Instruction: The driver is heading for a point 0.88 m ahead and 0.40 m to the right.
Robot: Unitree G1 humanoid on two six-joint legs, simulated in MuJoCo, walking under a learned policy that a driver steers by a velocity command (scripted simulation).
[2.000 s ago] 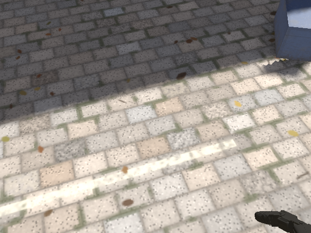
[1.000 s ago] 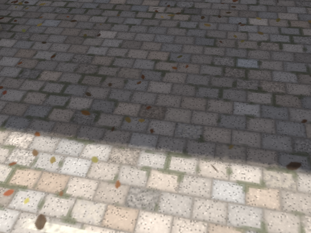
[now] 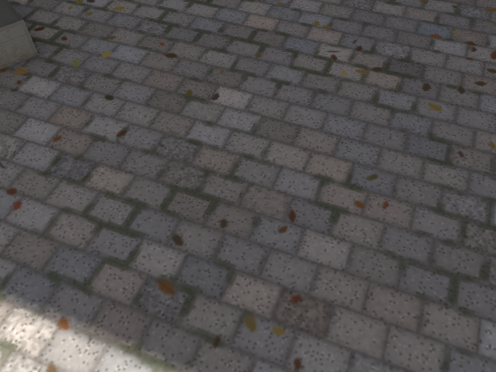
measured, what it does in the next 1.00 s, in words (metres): walks ahead, turning right: left foot, then right foot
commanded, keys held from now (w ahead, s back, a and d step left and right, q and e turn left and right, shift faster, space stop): w+e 1.00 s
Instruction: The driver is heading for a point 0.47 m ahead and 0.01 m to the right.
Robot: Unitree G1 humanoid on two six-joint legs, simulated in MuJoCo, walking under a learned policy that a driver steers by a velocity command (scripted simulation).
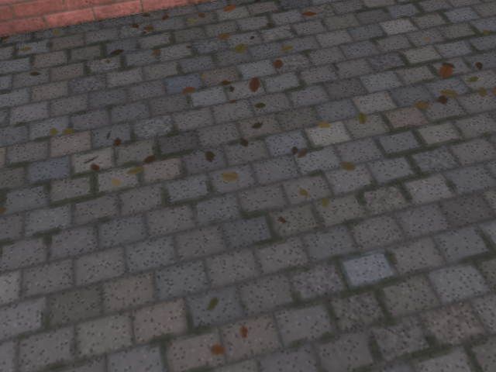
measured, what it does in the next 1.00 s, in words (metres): walks ahead, turning right: left foot, then right foot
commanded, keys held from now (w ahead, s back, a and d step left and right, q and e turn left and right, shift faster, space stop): w+e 0.34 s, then w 0.06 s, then no key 0.60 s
